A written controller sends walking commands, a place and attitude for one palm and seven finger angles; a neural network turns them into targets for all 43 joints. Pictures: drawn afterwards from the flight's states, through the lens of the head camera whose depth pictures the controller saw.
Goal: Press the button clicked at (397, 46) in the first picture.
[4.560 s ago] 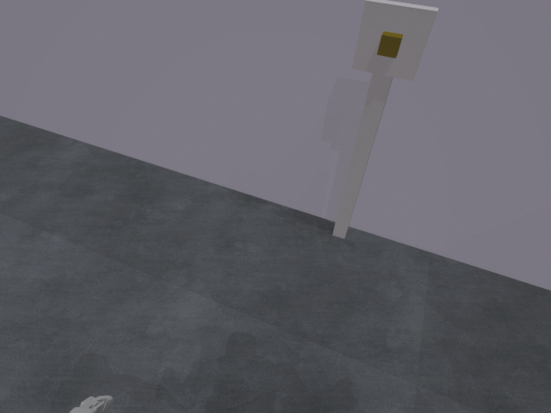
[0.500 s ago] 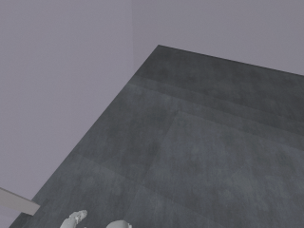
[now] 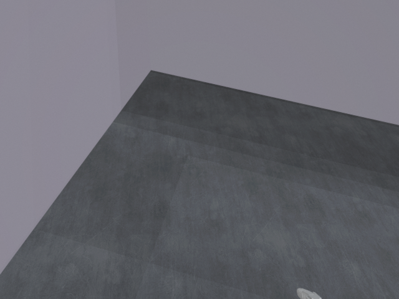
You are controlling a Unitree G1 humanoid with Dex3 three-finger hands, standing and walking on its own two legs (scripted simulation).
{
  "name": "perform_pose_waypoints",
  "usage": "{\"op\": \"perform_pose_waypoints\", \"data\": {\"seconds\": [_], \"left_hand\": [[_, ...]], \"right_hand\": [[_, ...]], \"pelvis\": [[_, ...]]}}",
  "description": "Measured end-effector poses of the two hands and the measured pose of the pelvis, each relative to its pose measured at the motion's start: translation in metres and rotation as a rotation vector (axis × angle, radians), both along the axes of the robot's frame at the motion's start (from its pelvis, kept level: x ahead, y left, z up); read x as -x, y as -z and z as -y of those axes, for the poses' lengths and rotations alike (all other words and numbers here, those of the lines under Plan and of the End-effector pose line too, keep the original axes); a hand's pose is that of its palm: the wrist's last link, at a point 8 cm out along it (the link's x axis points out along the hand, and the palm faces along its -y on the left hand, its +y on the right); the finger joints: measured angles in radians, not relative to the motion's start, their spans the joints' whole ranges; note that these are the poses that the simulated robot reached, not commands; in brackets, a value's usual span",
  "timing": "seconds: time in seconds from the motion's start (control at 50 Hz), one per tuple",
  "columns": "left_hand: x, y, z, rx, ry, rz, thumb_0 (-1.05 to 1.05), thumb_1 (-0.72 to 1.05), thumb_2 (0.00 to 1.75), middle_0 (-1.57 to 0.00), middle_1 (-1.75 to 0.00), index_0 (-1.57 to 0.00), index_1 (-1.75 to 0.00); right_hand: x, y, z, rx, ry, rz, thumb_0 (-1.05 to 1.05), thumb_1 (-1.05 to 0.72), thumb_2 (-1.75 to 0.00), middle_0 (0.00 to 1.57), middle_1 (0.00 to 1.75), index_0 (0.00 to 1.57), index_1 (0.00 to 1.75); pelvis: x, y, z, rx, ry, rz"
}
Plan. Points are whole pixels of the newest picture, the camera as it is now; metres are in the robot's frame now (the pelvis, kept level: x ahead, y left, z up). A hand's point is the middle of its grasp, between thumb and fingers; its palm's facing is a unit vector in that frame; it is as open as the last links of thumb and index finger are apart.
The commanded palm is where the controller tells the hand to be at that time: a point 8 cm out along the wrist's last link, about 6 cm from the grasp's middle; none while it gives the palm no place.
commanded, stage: walk to a spot facing it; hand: left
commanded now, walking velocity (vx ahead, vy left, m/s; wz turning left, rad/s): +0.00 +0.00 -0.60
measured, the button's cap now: out of the picture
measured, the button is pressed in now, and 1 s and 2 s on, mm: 0 0 0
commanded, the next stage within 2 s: turn to face it in 0.42 s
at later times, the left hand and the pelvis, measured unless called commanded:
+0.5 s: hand (163, 258) +0.24 +0.10 -0.15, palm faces -0.33 -0.91 -0.27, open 7.4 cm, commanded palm none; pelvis +0.04 -0.04 -0.01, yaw -18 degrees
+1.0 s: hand (138, 282) +0.18 +0.16 -0.19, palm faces -0.16 -0.97 -0.17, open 7.4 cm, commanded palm none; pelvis +0.09 -0.01 +0.00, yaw -11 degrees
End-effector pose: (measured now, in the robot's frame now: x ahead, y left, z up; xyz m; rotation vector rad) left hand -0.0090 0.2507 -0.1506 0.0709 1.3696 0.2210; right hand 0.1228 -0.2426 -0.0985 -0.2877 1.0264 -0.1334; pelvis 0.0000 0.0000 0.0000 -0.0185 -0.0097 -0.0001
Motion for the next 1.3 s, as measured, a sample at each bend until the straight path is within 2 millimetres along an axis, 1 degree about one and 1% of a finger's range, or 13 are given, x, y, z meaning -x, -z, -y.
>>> {"op": "perform_pose_waypoints", "data": {"seconds": [0.14,0.24,0.32,0.42,0.5,0.64,0.74,0.82,0.94,1.02,1.12,1.2,1.3], "left_hand": [[-0.051,-0.010,-0.023,-0.016,0.116,0.007,0.01,0.90,0.90,-0.20,-0.30,-0.20,-0.30],[-0.103,-0.014,-0.014,-0.029,0.213,0.040,0.01,0.91,0.90,-0.19,-0.30,-0.20,-0.30],[-0.154,-0.017,0.013,-0.032,0.319,0.088,0.01,0.91,0.90,-0.19,-0.30,-0.20,-0.30],[-0.222,-0.020,0.066,-0.046,0.469,0.203,0.01,0.91,0.90,-0.19,-0.30,-0.20,-0.30],[-0.252,-0.029,0.100,-0.057,0.529,0.297,0.01,0.91,0.90,-0.20,-0.30,-0.20,-0.30],[-0.254,-0.043,0.126,-0.035,0.566,0.281,0.01,0.90,0.90,-0.20,-0.30,-0.20,-0.30],[-0.246,-0.035,0.130,0.013,0.531,0.267,0.01,0.90,0.90,-0.20,-0.30,-0.20,-0.30],[-0.240,-0.021,0.116,0.038,0.448,0.264,0.00,0.91,0.90,-0.20,-0.30,-0.21,-0.30],[-0.213,0.009,0.068,0.037,0.315,0.163,0.00,0.91,0.90,-0.20,-0.30,-0.20,-0.30],[-0.190,0.004,0.038,0.004,0.282,0.067,0.01,0.91,0.90,-0.20,-0.30,-0.20,-0.30],[-0.175,-0.008,0.013,-0.030,0.228,0.050,0.01,0.91,0.90,-0.20,-0.30,-0.20,-0.30],[-0.172,-0.013,0.006,-0.049,0.189,0.076,0.01,0.91,0.90,-0.20,-0.30,-0.20,-0.30],[-0.175,-0.019,0.013,-0.058,0.153,0.140,0.01,0.91,0.90,-0.20,-0.30,-0.20,-0.30]], "right_hand": [[0.049,0.001,-0.011,-0.014,0.138,-0.098,0.00,-0.90,-0.90,0.20,0.30,0.20,0.30],[0.096,0.013,-0.011,-0.048,0.261,-0.196,0.00,-0.90,-0.90,0.20,0.30,0.20,0.30],[0.135,0.026,-0.005,-0.082,0.368,-0.275,0.00,-0.90,-0.90,0.20,0.30,0.20,0.30],[0.179,0.050,0.012,-0.135,0.490,-0.351,0.00,-0.90,-0.90,0.20,0.30,0.20,0.30],[0.189,0.060,0.030,-0.149,0.536,-0.383,0.01,-0.90,-0.90,0.20,0.30,0.20,0.30],[0.146,0.042,0.053,-0.134,0.540,-0.249,0.01,-0.91,-0.90,0.20,0.30,0.19,0.30],[0.121,0.039,0.048,-0.135,0.516,-0.221,0.00,-0.91,-0.90,0.20,0.30,0.19,0.30],[0.101,0.039,0.034,-0.132,0.457,-0.256,0.00,-0.91,-0.90,0.20,0.30,0.19,0.30],[0.062,0.036,0.013,-0.094,0.359,-0.252,0.00,-0.90,-0.90,0.20,0.30,0.19,0.30],[0.049,0.025,0.006,-0.069,0.327,-0.238,0.00,-0.91,-0.90,0.20,0.30,0.20,0.30],[0.041,0.015,0.005,-0.054,0.280,-0.251,0.00,-0.91,-0.90,0.20,0.30,0.20,0.30],[0.036,0.011,0.011,-0.042,0.248,-0.248,0.00,-0.90,-0.90,0.20,0.30,0.20,0.30],[0.030,0.011,0.027,-0.031,0.204,-0.238,0.00,-0.90,-0.90,0.20,0.30,0.20,0.30]], "pelvis": [[-0.013,-0.010,-0.010,0.017,0.096,0.002],[-0.021,-0.009,-0.007,0.016,0.159,-0.001],[-0.026,-0.005,0.002,0.004,0.217,-0.004],[-0.034,0.010,0.026,-0.020,0.288,-0.009],[-0.036,0.013,0.040,-0.020,0.317,0.000],[-0.050,-0.005,0.050,-0.032,0.360,0.002],[-0.065,-0.005,0.049,-0.009,0.327,0.008],[-0.076,0.000,0.043,0.015,0.273,0.011],[-0.087,0.010,0.022,0.018,0.208,-0.001],[-0.085,0.001,0.012,0.028,0.184,-0.019],[-0.083,-0.008,0.006,0.037,0.139,-0.036],[-0.079,-0.011,0.008,0.040,0.095,-0.039],[-0.071,-0.010,0.017,0.039,0.032,-0.038]]}}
